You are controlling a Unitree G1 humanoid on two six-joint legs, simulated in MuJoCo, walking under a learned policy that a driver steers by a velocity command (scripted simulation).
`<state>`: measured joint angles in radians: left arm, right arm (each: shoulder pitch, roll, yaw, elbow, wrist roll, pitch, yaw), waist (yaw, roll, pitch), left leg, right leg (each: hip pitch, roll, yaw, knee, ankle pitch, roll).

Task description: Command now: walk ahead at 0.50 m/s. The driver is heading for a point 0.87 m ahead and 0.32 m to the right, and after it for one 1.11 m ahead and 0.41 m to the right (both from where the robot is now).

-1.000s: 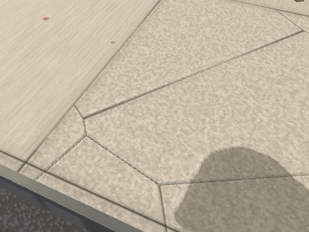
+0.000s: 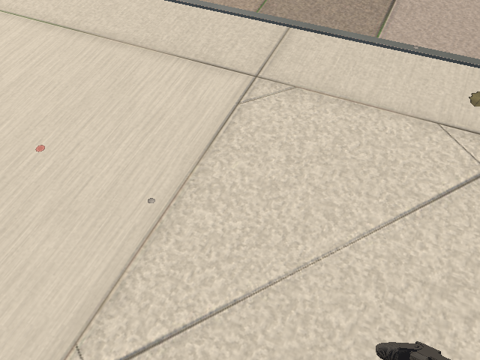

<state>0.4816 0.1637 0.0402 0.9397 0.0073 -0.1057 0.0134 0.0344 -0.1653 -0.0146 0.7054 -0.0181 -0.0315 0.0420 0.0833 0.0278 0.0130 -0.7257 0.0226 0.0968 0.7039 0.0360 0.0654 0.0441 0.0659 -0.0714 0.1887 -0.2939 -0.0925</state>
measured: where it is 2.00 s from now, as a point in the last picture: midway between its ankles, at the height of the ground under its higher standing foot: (393, 192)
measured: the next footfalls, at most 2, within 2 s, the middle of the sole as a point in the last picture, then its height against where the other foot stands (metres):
left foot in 0.12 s outside the picture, level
right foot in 0.64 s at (323, 333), level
